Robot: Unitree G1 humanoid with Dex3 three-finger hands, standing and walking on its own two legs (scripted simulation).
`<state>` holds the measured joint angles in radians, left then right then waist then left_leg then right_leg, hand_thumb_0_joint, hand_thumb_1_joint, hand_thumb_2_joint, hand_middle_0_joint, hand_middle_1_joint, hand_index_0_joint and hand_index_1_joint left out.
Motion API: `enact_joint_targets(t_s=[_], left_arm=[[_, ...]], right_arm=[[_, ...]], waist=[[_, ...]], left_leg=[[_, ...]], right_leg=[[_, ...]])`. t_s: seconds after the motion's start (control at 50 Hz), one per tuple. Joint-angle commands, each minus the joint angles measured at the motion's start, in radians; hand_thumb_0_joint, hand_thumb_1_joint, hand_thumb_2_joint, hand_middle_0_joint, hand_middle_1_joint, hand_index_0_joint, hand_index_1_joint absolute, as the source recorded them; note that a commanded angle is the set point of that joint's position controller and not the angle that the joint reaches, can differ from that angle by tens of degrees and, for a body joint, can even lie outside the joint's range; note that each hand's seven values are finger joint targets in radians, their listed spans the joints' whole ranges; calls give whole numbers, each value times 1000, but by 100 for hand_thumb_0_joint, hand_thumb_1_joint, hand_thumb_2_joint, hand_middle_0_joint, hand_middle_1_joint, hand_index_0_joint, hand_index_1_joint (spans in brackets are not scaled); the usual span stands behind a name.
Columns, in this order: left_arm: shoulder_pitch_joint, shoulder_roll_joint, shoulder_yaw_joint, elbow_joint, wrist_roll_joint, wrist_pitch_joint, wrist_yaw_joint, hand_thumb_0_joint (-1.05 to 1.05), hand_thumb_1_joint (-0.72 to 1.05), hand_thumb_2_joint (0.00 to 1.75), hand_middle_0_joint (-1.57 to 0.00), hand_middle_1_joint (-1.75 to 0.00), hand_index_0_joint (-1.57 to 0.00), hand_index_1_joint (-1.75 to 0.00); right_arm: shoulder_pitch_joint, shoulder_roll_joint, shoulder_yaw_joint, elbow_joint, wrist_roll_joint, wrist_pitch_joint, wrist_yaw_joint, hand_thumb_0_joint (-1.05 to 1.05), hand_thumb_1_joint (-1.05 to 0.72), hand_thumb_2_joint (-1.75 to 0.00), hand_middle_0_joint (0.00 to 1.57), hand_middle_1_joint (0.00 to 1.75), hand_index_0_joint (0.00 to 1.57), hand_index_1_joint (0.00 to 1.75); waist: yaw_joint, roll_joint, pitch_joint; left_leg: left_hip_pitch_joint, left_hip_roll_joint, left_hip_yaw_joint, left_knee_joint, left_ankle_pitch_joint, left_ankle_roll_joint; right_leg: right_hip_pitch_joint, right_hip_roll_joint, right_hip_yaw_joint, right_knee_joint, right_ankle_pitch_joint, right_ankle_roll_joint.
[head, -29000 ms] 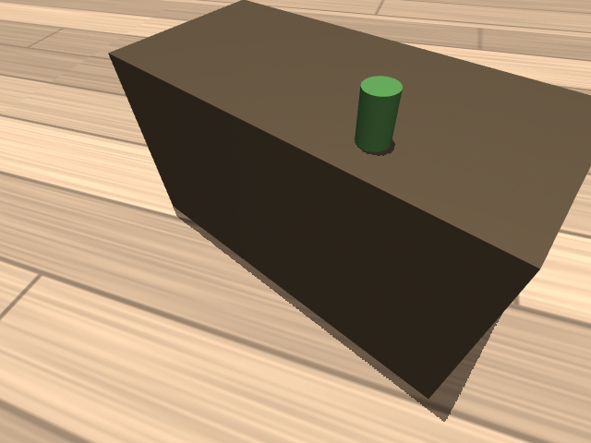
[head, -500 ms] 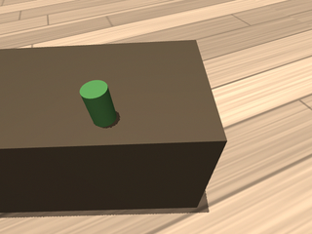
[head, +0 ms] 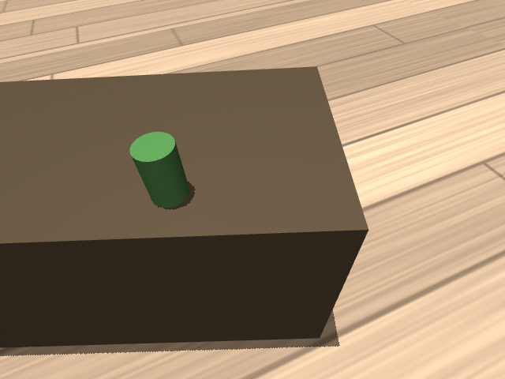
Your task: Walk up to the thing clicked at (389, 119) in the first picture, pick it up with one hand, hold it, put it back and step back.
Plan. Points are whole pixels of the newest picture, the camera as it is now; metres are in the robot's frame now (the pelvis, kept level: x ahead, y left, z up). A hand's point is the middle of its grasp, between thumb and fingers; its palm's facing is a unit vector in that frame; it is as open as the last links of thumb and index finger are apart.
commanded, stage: stand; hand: left
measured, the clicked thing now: (162, 171) +0.49 +0.21 +0.03
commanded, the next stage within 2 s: step back in 0.50 s
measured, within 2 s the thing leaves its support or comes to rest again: neither
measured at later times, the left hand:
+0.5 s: hand out of the picture +0.08 +0.25 -0.16, palm faces -0.03 -0.94 -0.35, open 7.4 cm
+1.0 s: hand out of the picture +0.07 +0.30 -0.18, palm faces -0.06 -0.93 -0.36, open 7.4 cm
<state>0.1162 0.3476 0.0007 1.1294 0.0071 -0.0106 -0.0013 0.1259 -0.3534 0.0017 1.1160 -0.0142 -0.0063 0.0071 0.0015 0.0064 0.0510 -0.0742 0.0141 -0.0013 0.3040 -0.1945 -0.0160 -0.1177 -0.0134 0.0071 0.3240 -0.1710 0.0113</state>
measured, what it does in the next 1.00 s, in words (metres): lifts its right foot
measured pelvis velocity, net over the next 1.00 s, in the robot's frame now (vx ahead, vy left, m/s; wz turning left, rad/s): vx -0.08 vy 0.04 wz -0.02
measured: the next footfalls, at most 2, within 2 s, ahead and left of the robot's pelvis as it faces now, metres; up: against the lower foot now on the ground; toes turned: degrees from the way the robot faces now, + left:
right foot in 1.26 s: -0.13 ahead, -0.10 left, +0.00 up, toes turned -2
left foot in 1.66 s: -0.19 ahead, +0.13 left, +0.00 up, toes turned -4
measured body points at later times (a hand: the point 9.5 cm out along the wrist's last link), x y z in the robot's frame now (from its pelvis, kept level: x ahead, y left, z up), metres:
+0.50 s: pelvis +0.00 +0.00 +0.00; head +0.02 +0.00 +0.45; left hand +0.08 +0.30 -0.13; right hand +0.07 -0.30 -0.14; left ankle -0.02 +0.13 -0.75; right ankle +0.00 -0.13 -0.75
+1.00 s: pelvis -0.08 +0.04 -0.02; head +0.00 +0.07 +0.42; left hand +0.07 +0.35 -0.16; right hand -0.03 -0.28 -0.13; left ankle -0.07 +0.14 -0.75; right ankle -0.07 -0.10 -0.68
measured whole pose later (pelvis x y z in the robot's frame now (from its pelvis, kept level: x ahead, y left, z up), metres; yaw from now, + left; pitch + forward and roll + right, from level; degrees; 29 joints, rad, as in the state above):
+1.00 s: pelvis -0.08 +0.04 -0.02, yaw -1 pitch -1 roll -1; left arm 0.05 0.42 0.06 0.89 0.01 0.06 0.03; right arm 0.17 -0.35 -0.05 0.96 -0.04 0.04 0.01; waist -0.02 -0.06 0.18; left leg -0.27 -0.01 0.00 0.60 -0.32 0.04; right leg -0.50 0.13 0.16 1.11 -0.52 -0.02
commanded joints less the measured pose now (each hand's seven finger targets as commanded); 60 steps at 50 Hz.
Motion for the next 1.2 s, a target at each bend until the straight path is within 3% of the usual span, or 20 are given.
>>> enact_joint_targets(t_s=[0.0, 0.46, 0.48, 0.54, 0.66, 0.72, 0.76, 0.78, 0.8, 0.82, 0.84, 0.86, 0.88, 0.94, 0.96, 0.98, 1.0, 1.08, 1.12, 1.18], left_arm=[[-29, 214, 38, -49, 2, -17, 10, 0, 90, 90, -20, -30, -20, -30], [-29, 216, 35, -55, 3, -20, 14, 0, 90, 90, -20, -30, -20, -30], [-33, 279, 83, -94, -11, -9, 19, 0, 90, 90, -20, -30, -20, -30], [-10, 262, 88, -131, -13, 1, 26, 0, 90, 90, -20, -30, -20, -30], [-39, 302, 106, -214, -4, 20, 24, 0, 90, 90, -20, -30, -20, -30], [-82, 328, 114, -263, 17, 26, 25, 0, 90, 90, -20, -30, -20, -30], [-146, 323, 112, -300, 24, 32, 24, 0, 90, 90, -20, -30, -20, -30], [-181, 312, 107, -313, 23, 36, 25, 0, 90, 90, -20, -30, -20, -30], [-171, 270, 96, -324, 19, 40, 25, 0, 90, 90, -20, -30, -20, -30], [-158, 208, 86, -331, 11, 47, 28, 0, 90, 90, -20, -30, -20, -30], [-105, 206, 92, -324, 16, 55, 39, 0, 90, 90, -20, -30, -20, -30], [-42, 223, 92, -308, 13, 65, 38, 0, 90, 90, -20, -30, -20, -30], [-10, 203, 87, -315, 12, 63, 41, 0, 90, 90, -20, -30, -20, -30], [-3, 237, 105, -289, 8, 64, 41, 0, 90, 90, -20, -30, -20, -30], [16, 235, 106, -297, 6, 65, 35, 0, 90, 90, -20, -30, -20, -30], [35, 230, 108, -303, 9, 63, 31, 0, 90, 90, -20, -30, -20, -30], [31, 234, 114, -309, 14, 61, 30, 0, 90, 90, -20, -30, -20, -30], [6, 224, 118, -357, 16, 49, 25, 0, 90, 90, -20, -30, -20, -30], [7, 217, 118, -366, 14, 45, 22, 0, 90, 90, -20, -30, -20, -30], [69, 207, 121, -344, 15, 38, 17, 0, 90, 90, -20, -30, -20, -30]], right_arm=[[-32, -205, -40, -58, 3, -23, -18, 0, -90, -90, 20, 30, 20, 30], [-28, -208, -40, -55, 4, -23, -18, 0, -90, -90, 20, 30, 20, 30], [-63, -252, -62, -59, 9, -3, -17, 0, -90, -90, 20, 30, 20, 30], [-24, -236, -69, -85, 18, 10, -18, 0, -90, -90, 20, 30, 20, 30], [-12, -219, -82, -144, 18, 33, -12, 0, -90, -90, 20, 30, 20, 30], [44, -207, -92, -155, 7, 50, -5, 0, -90, -90, 20, 30, 20, 30], [108, -217, -103, -159, 11, 51, 2, 0, -90, -90, 20, 30, 20, 30], [137, -228, -112, -156, 9, 45, 2, 0, -90, -90, 20, 30, 20, 30], [146, -252, -117, -161, 4, 36, -2, 0, -90, -90, 20, 30, 20, 30], [114, -328, -136, -177, -11, 27, -6, 0, -90, -90, 20, 30, 20, 30], [93, -369, -144, -197, -23, 17, -11, 0, -90, -90, 20, 30, 20, 30], [60, -329, -137, -208, -31, 14, -16, 0, -90, -90, 20, 30, 20, 30], [26, -354, -137, -228, -27, 15, -20, 0, -90, -90, 20, 30, 20, 30], [-49, -296, -128, -269, -29, 9, -34, 0, -90, -90, 20, 30, 20, 30], [-45, -278, -122, -278, -25, 8, -37, 0, -90, -90, 20, 30, 20, 30], [-33, -262, -118, -285, -18, 8, -39, 0, -90, -90, 20, 30, 20, 30], [-5, -265, -123, -289, -15, 7, -41, 0, -90, -90, 20, 30, 20, 30], [54, -269, -127, -297, -5, 9, -47, 0, -90, -90, 20, 30, 20, 30], [74, -279, -128, -304, -10, 11, -46, 0, -90, -90, 20, 30, 20, 30], [22, -297, -130, -323, -8, 22, -39, 0, -90, -90, 20, 30, 20, 30]], waist=[[1, -5, -52], [1, -7, -79], [11, -27, 33], [1, -28, -57], [-1, -94, -160], [-6, -213, -119], [-48, -228, -99], [-71, -200, -102], [-76, -71, -92], [-70, 173, -41], [-40, 188, -47], [-3, 85, -48], [0, 157, -67], [18, 177, -48], [30, 155, -49], [30, 145, -68], [14, 133, -78], [-29, 104, -102], [-43, 122, -123], [-14, 162, -150]], left_leg=[[-26, 113, -87, -54, 97, 30], [-11, 118, -80, -32, 162, 32], [-81, 100, -95, 55, 282, 53], [-70, 95, -71, 128, 336, 66], [-88, 7, -13, 353, 117, 56], [-136, -50, -20, 549, -323, 57], [-80, -20, -55, 513, -303, 78], [-59, 0, -62, 447, -175, 91], [-100, 87, -135, 238, 59, 113], [-116, 241, -368, 32, 308, 138], [-87, 321, -472, 10, 435, 171], [-85, 305, -384, 56, 501, 190], [-62, 324, -378, 85, 607, 210], [-94, 260, -283, 108, 496, 227], [-63, 218, -228, 136, 490, 208], [-3, 208, -209, 153, 511, 198], [8, 228, -226, 154, 514, 218], [105, 268, -237, 180, 500, 265], [112, 269, -226, 206, 508, 266], [31, 246, -184, 252, 412, 229]], right_leg=[[13, -112, 90, -48, 111, -33], [33, -119, 89, -39, 187, -32], [-47, -94, 94, 51, 345, -35], [-13, -97, 85, 99, 385, -69], [-72, -219, 215, 96, 380, -179], [-174, -324, 300, 68, 331, -270], [-285, -305, 262, 104, 243, -235], [-307, -251, 209, 191, 207, -193], [-283, -127, 129, 339, 104, -125], [-364, 79, 55, 542, -152, -45], [-412, 140, 145, 654, -436, -36], [-397, 121, 179, 743, -432, -37], [-428, 137, 182, 793, -448, -38], [-397, 123, 219, 898, -353, -28], [-415, 125, 214, 892, -311, -24], [-433, 131, 202, 892, -294, -21], [-417, 132, 197, 899, -305, -8], [-412, 96, 165, 730, -333, 22], [-364, 71, 128, 604, -344, 21], [-220, 34, 57, 363, -282, -1]])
